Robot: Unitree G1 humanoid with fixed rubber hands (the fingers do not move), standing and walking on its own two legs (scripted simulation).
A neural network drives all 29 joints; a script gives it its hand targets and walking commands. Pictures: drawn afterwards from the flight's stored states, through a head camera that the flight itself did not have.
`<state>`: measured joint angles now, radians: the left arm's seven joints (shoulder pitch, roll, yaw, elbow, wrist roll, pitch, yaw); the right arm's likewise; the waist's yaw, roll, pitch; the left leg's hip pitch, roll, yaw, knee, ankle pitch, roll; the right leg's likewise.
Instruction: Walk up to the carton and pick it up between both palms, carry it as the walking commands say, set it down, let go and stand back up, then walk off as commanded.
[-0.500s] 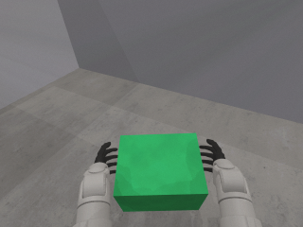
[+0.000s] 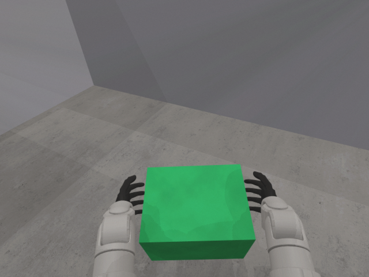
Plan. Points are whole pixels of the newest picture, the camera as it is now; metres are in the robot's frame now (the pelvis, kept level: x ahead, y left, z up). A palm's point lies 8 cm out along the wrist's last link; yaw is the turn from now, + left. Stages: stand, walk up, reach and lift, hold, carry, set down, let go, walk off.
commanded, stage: hold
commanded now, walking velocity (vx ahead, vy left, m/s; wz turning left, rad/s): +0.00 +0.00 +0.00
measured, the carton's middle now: (195, 213) +0.32 +0.00 -0.03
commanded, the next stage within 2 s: carry in 0.44 s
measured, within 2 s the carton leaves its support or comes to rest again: neither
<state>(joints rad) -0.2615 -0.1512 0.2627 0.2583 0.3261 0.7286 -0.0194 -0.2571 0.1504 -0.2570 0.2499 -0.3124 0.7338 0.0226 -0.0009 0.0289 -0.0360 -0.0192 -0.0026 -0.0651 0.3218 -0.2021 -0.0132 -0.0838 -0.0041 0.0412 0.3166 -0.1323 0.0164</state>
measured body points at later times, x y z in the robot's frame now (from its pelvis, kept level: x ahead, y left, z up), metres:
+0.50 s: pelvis -0.01 +0.00 -0.01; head -0.06 -0.02 +0.44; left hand +0.29 +0.16 +0.05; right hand +0.30 -0.16 +0.04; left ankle -0.01 +0.13 -0.75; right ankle +0.03 -0.13 -0.75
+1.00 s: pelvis -0.08 -0.01 -0.02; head -0.12 +0.01 +0.43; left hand +0.24 +0.09 +0.08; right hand +0.18 -0.22 +0.08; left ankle -0.08 +0.10 -0.75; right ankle +0.03 -0.12 -0.74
